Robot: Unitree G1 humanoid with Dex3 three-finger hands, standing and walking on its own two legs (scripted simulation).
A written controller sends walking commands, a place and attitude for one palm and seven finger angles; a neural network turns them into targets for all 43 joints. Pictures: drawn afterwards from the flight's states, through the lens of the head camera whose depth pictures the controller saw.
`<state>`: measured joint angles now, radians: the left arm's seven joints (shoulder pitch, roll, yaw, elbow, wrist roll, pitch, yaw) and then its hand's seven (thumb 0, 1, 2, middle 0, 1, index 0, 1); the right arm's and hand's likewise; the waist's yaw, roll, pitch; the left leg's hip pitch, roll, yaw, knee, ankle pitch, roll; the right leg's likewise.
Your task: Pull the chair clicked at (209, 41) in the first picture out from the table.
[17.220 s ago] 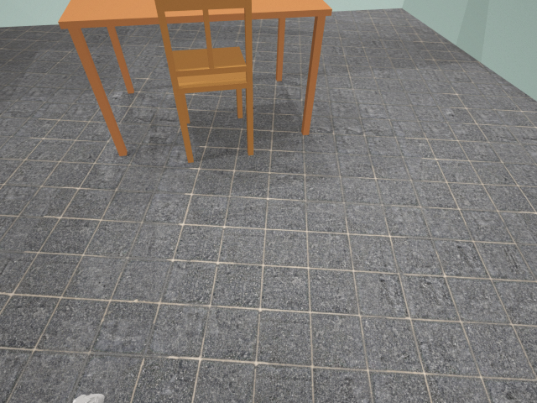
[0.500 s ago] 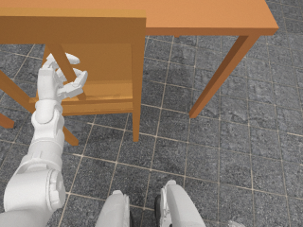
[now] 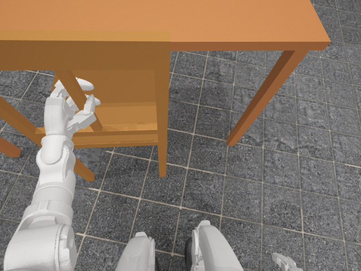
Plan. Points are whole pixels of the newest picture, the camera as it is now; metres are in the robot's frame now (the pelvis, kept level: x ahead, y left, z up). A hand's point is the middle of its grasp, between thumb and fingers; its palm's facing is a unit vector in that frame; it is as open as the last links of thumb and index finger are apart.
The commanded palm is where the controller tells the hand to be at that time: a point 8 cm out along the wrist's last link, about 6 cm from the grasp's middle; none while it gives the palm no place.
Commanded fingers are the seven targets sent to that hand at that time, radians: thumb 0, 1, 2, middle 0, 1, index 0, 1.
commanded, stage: hook a spindle and tug to test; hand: left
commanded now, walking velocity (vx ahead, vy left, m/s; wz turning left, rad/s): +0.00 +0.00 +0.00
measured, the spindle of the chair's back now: (83, 104) +0.48 +0.20 +0.01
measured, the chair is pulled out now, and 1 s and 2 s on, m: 0.02 0.09 0.19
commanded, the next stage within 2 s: step backward, pulling the chair out in 0.18 s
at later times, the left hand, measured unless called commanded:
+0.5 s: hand (87, 114) +0.43 +0.18 +0.04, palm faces +0.14 -0.99 -0.09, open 5.2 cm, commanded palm +0.41 +0.23 +0.03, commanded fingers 0.00 0.90 0.90 -0.50 -1.45 -0.50 -1.45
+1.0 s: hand (108, 138) +0.38 +0.13 +0.04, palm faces +0.04 -0.99 -0.13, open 5.1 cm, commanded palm +0.37 +0.18 +0.04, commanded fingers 0.00 0.90 0.90 -0.50 -1.45 -0.50 -1.45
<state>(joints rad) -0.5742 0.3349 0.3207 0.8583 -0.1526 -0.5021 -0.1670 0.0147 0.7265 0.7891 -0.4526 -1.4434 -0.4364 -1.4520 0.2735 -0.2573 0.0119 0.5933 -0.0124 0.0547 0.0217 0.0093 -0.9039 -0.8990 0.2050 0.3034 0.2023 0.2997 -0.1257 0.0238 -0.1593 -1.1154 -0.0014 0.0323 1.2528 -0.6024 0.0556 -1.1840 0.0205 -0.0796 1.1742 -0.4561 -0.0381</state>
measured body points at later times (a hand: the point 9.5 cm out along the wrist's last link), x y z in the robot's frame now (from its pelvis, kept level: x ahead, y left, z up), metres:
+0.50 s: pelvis +0.02 +0.01 +0.07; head +0.14 +0.03 +0.51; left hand +0.42 +0.23 +0.04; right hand +0.09 -0.24 -0.05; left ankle -0.01 +0.08 -0.63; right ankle +0.04 -0.10 -0.63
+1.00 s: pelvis -0.01 +0.00 +0.09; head +0.09 +0.00 +0.53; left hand +0.37 +0.18 +0.05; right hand +0.03 -0.27 -0.04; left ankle -0.01 +0.08 -0.63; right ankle +0.04 -0.10 -0.63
